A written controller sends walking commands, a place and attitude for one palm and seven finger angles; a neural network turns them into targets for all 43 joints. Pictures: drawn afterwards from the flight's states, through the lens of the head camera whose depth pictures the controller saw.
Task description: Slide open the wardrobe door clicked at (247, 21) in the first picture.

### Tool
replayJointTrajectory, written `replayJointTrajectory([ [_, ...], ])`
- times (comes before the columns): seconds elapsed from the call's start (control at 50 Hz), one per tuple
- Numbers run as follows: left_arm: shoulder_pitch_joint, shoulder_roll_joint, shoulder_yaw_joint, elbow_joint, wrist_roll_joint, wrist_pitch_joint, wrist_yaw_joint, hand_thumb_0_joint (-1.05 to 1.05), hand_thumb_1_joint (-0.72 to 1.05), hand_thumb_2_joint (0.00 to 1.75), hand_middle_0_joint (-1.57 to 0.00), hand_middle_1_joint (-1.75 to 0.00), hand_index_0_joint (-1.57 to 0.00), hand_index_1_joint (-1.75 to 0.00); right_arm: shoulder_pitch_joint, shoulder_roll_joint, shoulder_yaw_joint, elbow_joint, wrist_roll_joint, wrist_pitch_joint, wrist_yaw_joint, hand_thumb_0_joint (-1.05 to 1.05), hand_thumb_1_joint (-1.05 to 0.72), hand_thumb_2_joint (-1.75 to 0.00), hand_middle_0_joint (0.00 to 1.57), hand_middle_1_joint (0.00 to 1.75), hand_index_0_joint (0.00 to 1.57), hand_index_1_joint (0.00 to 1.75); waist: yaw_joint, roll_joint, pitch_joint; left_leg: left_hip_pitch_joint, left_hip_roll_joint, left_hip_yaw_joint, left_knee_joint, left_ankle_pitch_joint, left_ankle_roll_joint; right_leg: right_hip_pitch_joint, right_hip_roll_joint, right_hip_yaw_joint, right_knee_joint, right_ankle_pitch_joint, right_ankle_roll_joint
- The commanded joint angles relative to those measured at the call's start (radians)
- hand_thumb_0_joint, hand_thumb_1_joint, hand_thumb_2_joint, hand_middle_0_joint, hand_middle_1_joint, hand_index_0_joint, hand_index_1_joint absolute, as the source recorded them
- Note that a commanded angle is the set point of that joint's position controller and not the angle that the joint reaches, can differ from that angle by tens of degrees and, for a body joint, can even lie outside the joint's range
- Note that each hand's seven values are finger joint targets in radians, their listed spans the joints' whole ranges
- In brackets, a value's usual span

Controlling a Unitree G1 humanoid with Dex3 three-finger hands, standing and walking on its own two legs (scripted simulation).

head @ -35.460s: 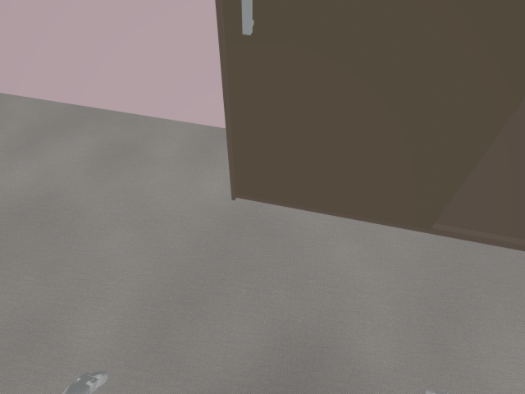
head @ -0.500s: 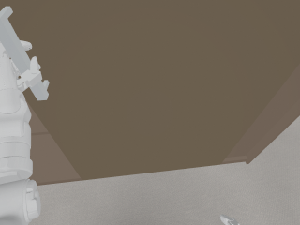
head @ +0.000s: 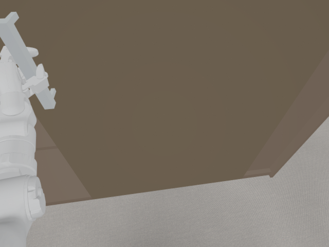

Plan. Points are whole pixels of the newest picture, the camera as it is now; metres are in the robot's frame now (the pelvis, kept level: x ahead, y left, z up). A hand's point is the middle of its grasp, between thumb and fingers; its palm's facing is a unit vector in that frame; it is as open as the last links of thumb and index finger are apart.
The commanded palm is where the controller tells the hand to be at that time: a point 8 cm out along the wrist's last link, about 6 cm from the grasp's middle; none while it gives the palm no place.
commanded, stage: stop walking and hold the door there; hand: left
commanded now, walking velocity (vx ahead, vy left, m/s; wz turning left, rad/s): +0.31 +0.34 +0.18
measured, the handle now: (33, 65) +0.48 +0.33 +0.20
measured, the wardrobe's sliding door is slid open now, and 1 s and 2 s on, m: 0.69 0.69 0.69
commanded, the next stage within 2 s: loosen the grip on the handle in 1.18 s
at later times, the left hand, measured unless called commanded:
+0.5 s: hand (42, 82) +0.44 +0.30 +0.18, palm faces +0.26 -0.96 -0.13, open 5.7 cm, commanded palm +0.41 +0.32 +0.16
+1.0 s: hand (43, 82) +0.44 +0.30 +0.18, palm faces +0.25 -0.96 -0.10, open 5.8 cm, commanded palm +0.41 +0.33 +0.16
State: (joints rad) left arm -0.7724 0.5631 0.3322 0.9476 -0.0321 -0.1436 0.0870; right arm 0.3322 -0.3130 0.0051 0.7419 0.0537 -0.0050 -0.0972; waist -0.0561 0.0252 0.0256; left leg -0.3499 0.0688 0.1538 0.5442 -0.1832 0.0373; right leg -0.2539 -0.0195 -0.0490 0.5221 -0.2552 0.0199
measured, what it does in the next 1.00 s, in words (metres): steps on the spot: left foot, then right foot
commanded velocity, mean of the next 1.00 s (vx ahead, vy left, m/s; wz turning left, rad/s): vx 0.05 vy -0.01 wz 0.03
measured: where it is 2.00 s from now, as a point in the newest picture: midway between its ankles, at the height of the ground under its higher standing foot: outside the picture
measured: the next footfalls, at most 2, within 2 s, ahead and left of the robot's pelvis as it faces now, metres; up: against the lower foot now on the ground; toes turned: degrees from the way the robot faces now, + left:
left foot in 0.28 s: +0.06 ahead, +0.20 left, +0.00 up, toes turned +4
right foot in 0.60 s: +0.07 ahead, +0.00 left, +0.00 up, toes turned -1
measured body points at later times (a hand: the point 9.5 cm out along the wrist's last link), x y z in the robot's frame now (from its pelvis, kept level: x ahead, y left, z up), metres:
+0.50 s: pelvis +0.01 +0.09 +0.00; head +0.06 +0.10 +0.44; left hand +0.42 +0.35 +0.19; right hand +0.17 -0.11 -0.12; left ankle +0.05 +0.20 -0.73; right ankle +0.03 +0.00 -0.70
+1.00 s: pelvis +0.01 +0.10 +0.00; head +0.05 +0.11 +0.45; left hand +0.42 +0.35 +0.19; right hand +0.17 -0.16 -0.10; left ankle +0.02 +0.21 -0.73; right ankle +0.03 +0.00 -0.73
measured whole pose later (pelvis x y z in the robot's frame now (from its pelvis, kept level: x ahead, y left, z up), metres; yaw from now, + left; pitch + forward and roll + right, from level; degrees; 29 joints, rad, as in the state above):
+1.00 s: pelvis +0.01 +0.10 +0.00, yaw +4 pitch -1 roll -1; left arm -0.74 0.31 0.14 0.60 -0.08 -0.12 0.10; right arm 0.18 -0.29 0.00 0.67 0.04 -0.02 -0.08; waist -0.01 0.00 0.10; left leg -0.28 0.05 0.10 0.57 -0.27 0.01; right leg -0.27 0.00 -0.09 0.54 -0.26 -0.02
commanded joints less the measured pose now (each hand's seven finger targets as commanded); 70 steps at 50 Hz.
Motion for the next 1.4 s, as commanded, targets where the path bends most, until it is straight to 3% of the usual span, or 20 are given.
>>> replayJointTrajectory([
  [0.0,-0.306,0.288,0.037,-0.104,0.027,-0.033,-0.004,0.0,0.9,0.9,-0.45,-1.4,-0.45,-1.4,-0.051,-0.146,-0.068,-0.112,-0.002,-0.023,-0.008,0.0,-0.9,-0.9,0.2,0.3,0.2,0.3,0.046,-0.124,-0.187,-0.019,0.005,-0.11,0.099,-0.164,-0.049,0.091,-0.325,0.304,-0.228,-0.052,-0.107],
  [0.08,-0.305,0.273,0.054,-0.128,0.028,-0.023,-0.016,0.0,0.9,0.9,-0.45,-1.4,-0.45,-1.4,-0.059,-0.145,-0.075,-0.109,-0.013,-0.027,0.002,0.0,-0.9,-0.9,0.2,0.3,0.2,0.3,0.073,-0.254,-0.158,-0.227,0.001,-0.177,0.331,-0.293,-0.053,0.264,-0.436,0.305,-0.212,0.234,-0.173],
  [0.2,-0.308,0.115,-0.042,-0.226,0.017,-0.036,-0.034,0.0,0.9,0.9,-0.45,-1.4,-0.45,-1.4,-0.091,-0.098,-0.071,-0.092,-0.026,-0.029,0.01,0.0,-0.9,-0.9,0.2,0.3,0.2,0.3,0.029,-0.249,-0.139,0.162,-0.044,-0.026,-0.028,-0.061,-0.064,0.037,-0.336,0.055,-0.082,0.202,-0.059],
  [0.24,-0.351,0.069,-0.065,-0.331,0.011,-0.071,-0.04,0.0,0.9,0.9,-0.45,-1.4,-0.45,-1.4,-0.107,-0.127,-0.083,-0.102,-0.03,-0.033,0.001,0.0,-0.9,-0.9,0.2,0.3,0.2,0.3,0.026,0.028,-0.176,0.303,0.051,-0.099,-0.131,0.107,-0.034,-0.09,-0.176,-0.071,0.181,0.112,-0.008],
  [0.26,-0.391,-0.024,-0.143,-0.42,-0.003,-0.094,-0.051,0.0,0.9,0.9,-0.45,-1.4,-0.45,-1.4,-0.115,-0.144,-0.083,-0.131,-0.027,-0.038,0.004,0.0,-0.9,-0.9,0.2,0.3,0.2,0.3,0.018,0.281,-0.215,0.354,0.231,-0.346,-0.165,0.357,0.057,-0.221,-0.051,-0.113,0.408,-0.194,0.034],
  [0.32,-0.384,-0.18,-0.26,-0.53,-0.021,-0.099,-0.068,0.0,0.9,0.9,-0.45,-1.4,-0.45,-1.4,-0.118,-0.062,-0.049,-0.154,-0.018,-0.048,0.017,0.0,-0.9,-0.9,0.2,0.3,0.2,0.3,0.014,0.086,-0.262,0.347,0.307,-0.416,-0.151,0.417,0.157,-0.244,-0.053,0.017,0.521,-0.312,0.021],
  [0.34,-0.371,-0.122,-0.204,-0.525,-0.016,-0.087,-0.052,0.0,0.9,0.9,-0.45,-1.4,-0.45,-1.4,-0.119,-0.083,-0.056,-0.133,-0.017,-0.052,0.011,0.0,-0.9,-0.9,0.2,0.3,0.2,0.3,0.024,0.05,-0.264,0.353,0.309,-0.38,-0.124,0.476,0.16,-0.243,-0.057,0.033,0.48,-0.265,0.021],
  [0.48,-0.418,-0.153,-0.255,-0.644,-0.02,-0.05,-0.042,0.0,0.9,0.9,-0.45,-1.4,-0.45,-1.4,-0.157,-0.053,-0.021,-0.16,-0.021,-0.084,0.028,0.0,-0.9,-0.9,0.2,0.3,0.2,0.3,0.034,0.183,-0.308,0.354,0.309,-0.292,-0.099,0.439,0.12,-0.12,-0.02,0.023,0.235,-0.157,0.001],
  [0.54,-0.383,-0.11,-0.211,-0.616,-0.021,-0.038,-0.038,0.0,0.9,0.9,-0.45,-1.4,-0.45,-1.4,-0.162,-0.063,-0.016,-0.166,-0.021,-0.082,0.03,0.0,-0.9,-0.9,0.2,0.3,0.2,0.3,0.046,0.093,-0.32,0.297,0.288,-0.272,-0.033,0.42,0.089,0.018,-0.009,0.023,0.041,-0.044,-0.007],
  [0.64,-0.364,-0.078,-0.184,-0.578,-0.025,-0.02,-0.028,0.0,0.9,0.9,-0.45,-1.4,-0.45,-1.4,-0.174,-0.037,-0.015,-0.178,-0.003,-0.089,0.019,0.0,-0.9,-0.9,0.2,0.3,0.2,0.3,0.049,-0.253,-0.305,0.019,0.004,-0.13,0.198,-0.208,-0.061,0.23,-0.261,0.243,-0.082,0.556,-0.133],
  [0.7,-0.332,-0.063,-0.144,-0.545,-0.022,-0.021,-0.023,0.0,0.9,0.9,-0.45,-1.4,-0.45,-1.4,-0.185,-0.032,-0.006,-0.166,-0.011,-0.098,0.005,0.0,-0.9,-0.9,0.2,0.3,0.2,0.3,0.071,-0.192,-0.304,-0.006,-0.008,-0.126,0.129,-0.236,-0.053,0.294,-0.252,0.186,-0.032,0.722,-0.114],
  [0.76,-0.352,-0.083,-0.167,-0.571,-0.023,-0.022,-0.022,0.0,0.9,0.9,-0.45,-1.4,-0.45,-1.4,-0.171,-0.044,-0.014,-0.154,-0.014,-0.087,-0.007,0.0,-0.9,-0.9,0.2,0.3,0.2,0.3,0.057,-0.123,-0.348,0.147,0.026,-0.106,-0.049,0.111,-0.049,0.275,-0.207,0.113,0.049,0.737,-0.066],
  [0.84,-0.35,-0.163,-0.227,-0.597,-0.029,-0.044,-0.031,0.0,0.9,0.9,-0.45,-1.4,-0.45,-1.4,-0.186,-0.065,-0.021,-0.162,-0.014,-0.064,0.008,0.0,-0.9,-0.9,0.2,0.3,0.2,0.3,0.05,0.121,-0.352,0.28,0.201,-0.258,-0.062,0.491,0.043,0.103,-0.073,0.037,0.054,0.234,0.0],
  [1.08,-0.317,-0.106,-0.191,-0.456,-0.031,-0.042,-0.012,0.0,0.9,0.9,-0.45,-1.4,-0.45,-1.4,-0.155,-0.075,-0.026,-0.165,-0.013,-0.039,-0.004,0.0,-0.9,-0.9,0.2,0.3,0.2,0.3,0.048,-0.052,-0.322,0.173,0.112,-0.154,-0.039,0.174,-0.025,0.137,-0.138,0.098,-0.049,0.316,-0.032],
  [1.24,-0.347,-0.159,-0.234,-0.407,-0.036,-0.055,-0.019,0.0,0.9,0.9,-0.45,-1.4,-0.45,-1.4,-0.147,-0.076,-0.02,-0.153,-0.015,-0.035,-0.008,0.0,-0.9,-0.9,0.2,0.3,0.2,0.3,0.052,-0.021,-0.303,0.175,0.146,-0.19,-0.087,0.204,-0.004,0.114,-0.099,0.076,-0.027,0.234,-0.02],
  [1.26,-1.023,0.538,0.248,-0.492,0.105,-0.079,-0.012,0.0,0.9,0.9,-0.45,-1.4,-0.45,-1.4,-0.066,-0.103,-0.109,-0.156,-0.038,-0.092,0.024,0.0,-0.9,-0.9,0.2,0.3,0.2,0.3,0.081,-0.167,-0.235,0.158,0.076,-0.093,-0.014,0.164,0.024,0.082,-0.072,0.163,-0.144,0.368,-0.018],
  [1.28,-0.847,0.099,-0.01,-0.102,0.098,0.022,-0.056,0.0,0.78,0.84,-0.45,-1.4,-0.45,-1.4,-0.064,-0.071,-0.055,-0.129,-0.048,-0.16,0.038,0.0,-0.9,-0.9,0.2,0.3,0.2,0.3,-0.067,-0.221,-0.547,0.139,-0.051,-0.124,-0.124,0.358,0.008,0.146,0.018,0.04,0.025,0.568,-0.081],
  [1.32,-0.496,-0.096,-0.033,-0.117,0.02,0.036,-0.076,0.0,0.54,0.73,-0.45,-1.4,-0.45,-1.4,0.019,-0.093,-0.073,-0.097,-0.021,-0.158,0.045,0.0,-0.9,-0.9,0.2,0.3,0.2,0.3,-0.002,-0.085,-0.468,0.236,-0.01,-0.163,-0.042,0.505,-0.062,-0.026,0.0,-0.021,0.022,0.391,-0.062],
  [1.34,-0.571,-0.069,0.002,-0.219,-0.026,-0.01,-0.079,0.0,0.42,0.67,-0.45,-1.4,-0.45,-1.4,0.006,-0.1,-0.063,-0.083,-0.024,-0.15,0.051,0.0,-0.9,-0.9,0.2,0.3,0.2,0.3,0.012,0.117,-0.485,0.359,-0.001,-0.157,-0.051,0.479,-0.076,-0.093,0.003,0.002,-0.021,0.281,-0.048],
  [1.38,-0.623,-0.067,-0.035,-0.266,-0.01,-0.067,-0.045,0.0,0.17,0.55,-0.45,-1.4,-0.45,-1.4,-0.024,-0.083,-0.058,-0.099,-0.045,-0.172,0.065,0.0,-0.9,-0.9,0.2,0.3,0.2,0.3,0.001,0.185,-0.422,0.342,-0.013,-0.16,-0.058,0.237,-0.059,-0.137,0.013,0.014,-0.047,0.154,-0.063],
])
